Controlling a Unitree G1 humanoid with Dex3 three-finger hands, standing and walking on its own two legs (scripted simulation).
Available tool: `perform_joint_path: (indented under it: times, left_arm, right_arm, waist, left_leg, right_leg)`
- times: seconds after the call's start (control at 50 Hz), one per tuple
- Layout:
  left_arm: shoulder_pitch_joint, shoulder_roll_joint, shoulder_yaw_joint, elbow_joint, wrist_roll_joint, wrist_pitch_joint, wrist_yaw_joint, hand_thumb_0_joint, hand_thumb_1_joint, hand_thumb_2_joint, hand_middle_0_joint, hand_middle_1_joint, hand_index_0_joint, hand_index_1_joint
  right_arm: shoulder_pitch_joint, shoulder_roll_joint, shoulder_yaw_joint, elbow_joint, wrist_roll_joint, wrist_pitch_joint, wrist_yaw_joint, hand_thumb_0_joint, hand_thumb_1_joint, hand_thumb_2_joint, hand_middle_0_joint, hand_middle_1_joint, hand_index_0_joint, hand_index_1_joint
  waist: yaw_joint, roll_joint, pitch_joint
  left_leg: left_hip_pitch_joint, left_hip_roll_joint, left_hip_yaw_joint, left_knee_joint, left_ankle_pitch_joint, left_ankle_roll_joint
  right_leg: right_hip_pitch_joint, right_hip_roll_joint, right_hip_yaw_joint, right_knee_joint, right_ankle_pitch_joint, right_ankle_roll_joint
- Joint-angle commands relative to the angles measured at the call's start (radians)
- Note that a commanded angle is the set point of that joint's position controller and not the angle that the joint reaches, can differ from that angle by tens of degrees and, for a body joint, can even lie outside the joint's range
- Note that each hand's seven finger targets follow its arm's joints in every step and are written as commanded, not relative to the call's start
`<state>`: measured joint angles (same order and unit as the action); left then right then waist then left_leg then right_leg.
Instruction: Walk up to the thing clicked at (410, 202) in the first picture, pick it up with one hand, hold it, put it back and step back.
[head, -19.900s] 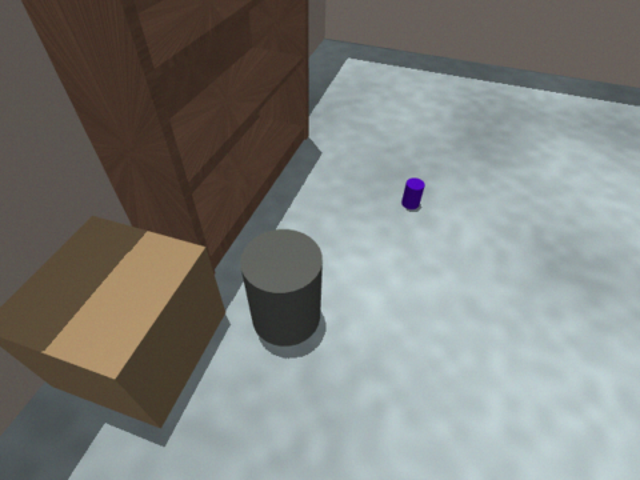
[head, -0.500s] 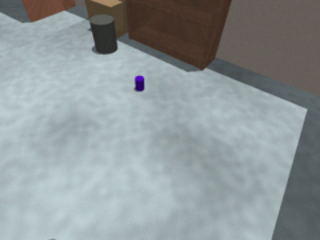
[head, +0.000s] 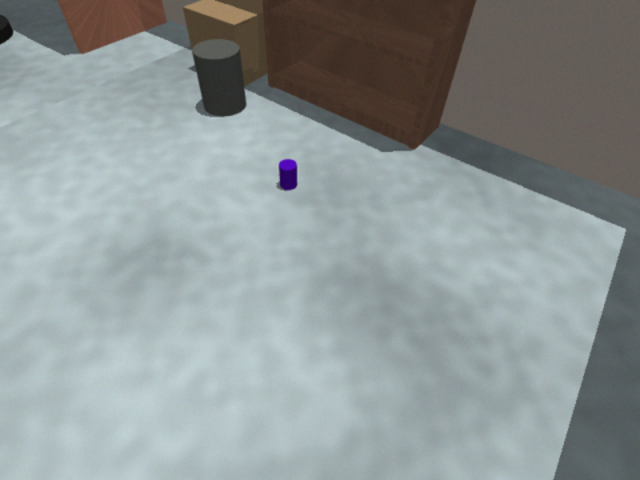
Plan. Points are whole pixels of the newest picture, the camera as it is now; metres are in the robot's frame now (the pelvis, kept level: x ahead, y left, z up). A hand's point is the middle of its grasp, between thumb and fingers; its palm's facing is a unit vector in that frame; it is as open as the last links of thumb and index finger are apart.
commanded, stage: stand
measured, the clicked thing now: (288, 174) +1.51 +0.17 -0.72
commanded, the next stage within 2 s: none
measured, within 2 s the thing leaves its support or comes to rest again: neither
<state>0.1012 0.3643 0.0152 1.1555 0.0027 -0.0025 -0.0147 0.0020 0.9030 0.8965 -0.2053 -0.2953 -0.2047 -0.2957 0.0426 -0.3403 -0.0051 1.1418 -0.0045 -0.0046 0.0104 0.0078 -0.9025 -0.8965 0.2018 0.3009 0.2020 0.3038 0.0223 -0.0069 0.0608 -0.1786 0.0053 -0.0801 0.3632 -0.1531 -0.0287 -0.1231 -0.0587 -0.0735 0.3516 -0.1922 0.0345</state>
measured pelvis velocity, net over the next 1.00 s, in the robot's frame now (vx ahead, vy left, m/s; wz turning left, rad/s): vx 0.01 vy -0.01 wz -0.03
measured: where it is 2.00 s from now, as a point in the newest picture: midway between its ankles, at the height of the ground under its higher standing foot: outside the picture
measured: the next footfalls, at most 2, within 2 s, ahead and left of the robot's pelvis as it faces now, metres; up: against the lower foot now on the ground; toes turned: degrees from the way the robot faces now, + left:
none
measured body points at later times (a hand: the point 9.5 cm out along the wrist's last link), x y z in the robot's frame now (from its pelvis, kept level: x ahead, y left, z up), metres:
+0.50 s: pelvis +0.00 -0.01 +0.00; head +0.01 -0.01 +0.45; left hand +0.08 +0.29 -0.13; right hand +0.07 -0.31 -0.13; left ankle +0.03 +0.14 -0.75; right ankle +0.00 -0.14 -0.75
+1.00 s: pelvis +0.01 -0.01 +0.00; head +0.02 -0.01 +0.45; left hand +0.09 +0.29 -0.13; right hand +0.08 -0.31 -0.13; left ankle +0.03 +0.14 -0.75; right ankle +0.00 -0.14 -0.75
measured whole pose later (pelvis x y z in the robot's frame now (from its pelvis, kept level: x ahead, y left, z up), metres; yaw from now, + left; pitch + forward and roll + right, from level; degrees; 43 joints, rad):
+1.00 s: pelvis +0.01 -0.01 +0.00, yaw -2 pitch -2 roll +0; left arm 0.10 0.36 0.01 1.13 0.00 0.00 -0.02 0.00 0.90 0.90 -0.21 -0.30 -0.21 -0.30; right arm 0.09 -0.34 0.00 1.14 -0.01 0.00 0.01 0.01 -0.90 -0.90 0.20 0.30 0.20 0.30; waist 0.01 0.00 0.05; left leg -0.14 0.03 -0.06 0.33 -0.16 -0.05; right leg -0.11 -0.04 -0.05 0.34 -0.20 0.02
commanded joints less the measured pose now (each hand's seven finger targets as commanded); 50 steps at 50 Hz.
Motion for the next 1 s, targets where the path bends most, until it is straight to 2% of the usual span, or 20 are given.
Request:
perform_joint_path:
  times: [0.0,0.08,0.1,0.16,0.24,0.32,0.44,0.5,0.6,0.64,0.76,0.8,0.86,0.98]
  left_arm:
    - [-0.058,0.207,0.033,-0.068,0.003,-0.026,0.015,0.000,0.900,0.900,-0.200,-0.300,-0.200,-0.300]
    - [-0.045,0.213,0.035,-0.069,0.001,-0.030,0.018,0.000,0.900,0.900,-0.200,-0.300,-0.200,-0.300]
    - [-0.044,0.213,0.035,-0.067,0.000,-0.030,0.017,0.000,0.900,0.900,-0.200,-0.300,-0.200,-0.300]
    - [-0.041,0.211,0.035,-0.070,0.001,-0.027,0.017,0.000,0.900,0.900,-0.200,-0.300,-0.200,-0.300]
    - [-0.037,0.204,0.033,-0.068,0.002,-0.025,0.019,0.000,0.900,0.900,-0.200,-0.300,-0.200,-0.300]
    - [-0.036,0.205,0.032,-0.070,0.003,-0.025,0.018,0.000,0.900,0.900,-0.200,-0.300,-0.200,-0.300]
    - [-0.050,0.217,0.034,-0.082,0.009,-0.022,0.018,0.000,0.900,0.900,-0.200,-0.300,-0.200,-0.300]
    - [-0.046,0.221,0.036,-0.087,0.007,-0.023,0.016,0.000,0.900,0.900,-0.200,-0.300,-0.200,-0.300]
    - [-0.041,0.210,0.034,-0.092,0.003,-0.027,0.016,0.000,0.900,0.900,-0.200,-0.300,-0.200,-0.300]
    - [-0.037,0.210,0.034,-0.091,0.003,-0.028,0.017,0.000,0.900,0.900,-0.200,-0.300,-0.200,-0.300]
    - [-0.035,0.206,0.031,-0.085,0.003,-0.022,0.015,0.000,0.900,0.900,-0.200,-0.300,-0.200,-0.300]
    - [-0.031,0.211,0.032,-0.082,0.005,-0.022,0.016,0.000,0.900,0.900,-0.200,-0.300,-0.200,-0.300]
    - [-0.035,0.206,0.029,-0.088,0.004,-0.025,0.015,0.000,0.900,0.900,-0.200,-0.300,-0.200,-0.300]
    - [-0.037,0.213,0.033,-0.087,0.004,-0.022,0.016,0.000,0.900,0.900,-0.200,-0.300,-0.200,-0.300]
  right_arm:
    - [-0.050,-0.223,-0.042,-0.059,-0.003,-0.017,-0.014,0.000,-0.900,-0.900,0.200,0.300,0.200,0.300]
    - [-0.046,-0.214,-0.042,-0.061,-0.003,-0.022,-0.014,0.000,-0.900,-0.900,0.200,0.300,0.200,0.300]
    - [-0.039,-0.218,-0.041,-0.055,-0.001,-0.022,-0.016,0.000,-0.900,-0.900,0.200,0.300,0.200,0.300]
    - [-0.031,-0.215,-0.040,-0.049,-0.002,-0.020,-0.016,0.000,-0.900,-0.900,0.200,0.300,0.200,0.300]
    - [-0.029,-0.209,-0.038,-0.049,-0.001,-0.018,-0.016,0.000,-0.900,-0.900,0.200,0.300,0.200,0.300]
    - [-0.024,-0.211,-0.037,-0.047,-0.002,-0.017,-0.014,0.000,-0.900,-0.900,0.200,0.300,0.200,0.300]
    - [0.005,-0.214,-0.041,-0.047,-0.006,-0.011,-0.010,0.000,-0.900,-0.900,0.200,0.300,0.200,0.300]
    - [0.008,-0.205,-0.039,-0.051,-0.006,-0.014,-0.009,0.000,-0.900,-0.900,0.200,0.300,0.200,0.300]
    - [0.003,-0.217,-0.039,-0.055,-0.007,-0.022,-0.014,0.000,-0.900,-0.900,0.200,0.300,0.200,0.300]
    - [0.006,-0.220,-0.039,-0.053,-0.003,-0.021,-0.016,0.000,-0.900,-0.900,0.200,0.300,0.200,0.300]
    - [0.014,-0.218,-0.030,-0.047,-0.002,-0.018,-0.017,0.000,-0.900,-0.900,0.200,0.300,0.200,0.300]
    - [0.008,-0.217,-0.030,-0.049,-0.002,-0.017,-0.016,0.000,-0.900,-0.900,0.200,0.300,0.200,0.300]
    - [0.014,-0.227,-0.030,-0.050,-0.003,-0.019,-0.017,0.000,-0.900,-0.900,0.200,0.300,0.200,0.300]
    - [0.016,-0.225,-0.029,-0.051,-0.002,-0.020,-0.020,0.000,-0.900,-0.900,0.200,0.300,0.200,0.300]
  waist:
    - [-0.016,0.023,-0.104]
    - [-0.011,0.016,-0.146]
    - [-0.012,0.012,-0.145]
    - [-0.012,0.020,-0.128]
    - [-0.011,0.009,-0.111]
    - [-0.012,0.011,-0.087]
    - [-0.020,-0.008,-0.040]
    - [-0.018,0.003,-0.060]
    - [-0.014,0.028,-0.124]
    - [-0.014,0.021,-0.132]
    - [-0.017,0.023,-0.092]
    - [-0.016,0.012,-0.079]
    - [-0.017,0.018,-0.115]
    - [-0.018,0.017,-0.109]
  left_leg:
    - [0.029,0.096,-0.063,-0.064,0.076,0.039]
    - [0.058,0.106,-0.055,-0.051,0.209,0.036]
    - [0.057,0.106,-0.053,-0.048,0.210,0.038]
    - [0.039,0.103,-0.050,-0.063,0.158,0.035]
    - [0.033,0.105,-0.052,-0.070,0.167,0.032]
    - [0.027,0.103,-0.051,-0.077,0.103,0.031]
    - [-0.010,0.086,-0.045,-0.080,-0.015,0.029]
    - [-0.002,0.090,-0.048,-0.082,0.018,0.030]
    - [0.039,0.110,-0.045,-0.057,0.167,0.032]
    - [0.053,0.111,-0.041,-0.052,0.187,0.032]
    - [0.029,0.108,-0.042,-0.073,0.110,0.029]
    - [0.035,0.108,-0.047,-0.082,0.112,0.027]
    - [0.056,0.114,-0.038,-0.061,0.172,0.031]
    - [0.054,0.114,-0.034,-0.067,0.176,0.029]
  right_leg:
    - [0.013,-0.088,0.096,-0.078,-0.004,-0.045]
    - [0.051,-0.091,0.093,-0.059,0.098,-0.044]
    - [0.055,-0.092,0.097,-0.061,0.109,-0.045]
    - [0.055,-0.088,0.095,-0.065,0.069,-0.043]
    - [0.046,-0.084,0.091,-0.069,0.064,-0.043]
    - [0.030,-0.085,0.097,-0.082,0.014,-0.043]
    - [-0.018,-0.086,0.119,-0.118,-0.131,-0.045]
    - [-0.002,-0.086,0.116,-0.103,-0.089,-0.049]
    - [0.049,-0.087,0.107,-0.070,0.082,-0.048]
    - [0.057,-0.085,0.103,-0.066,0.113,-0.046]
    - [0.034,-0.080,0.102,-0.075,0.046,-0.046]
    - [0.017,-0.075,0.098,-0.079,0.027,-0.045]
    - [0.043,-0.084,0.103,-0.073,0.102,-0.046]
    - [0.047,-0.082,0.101,-0.065,0.112,-0.047]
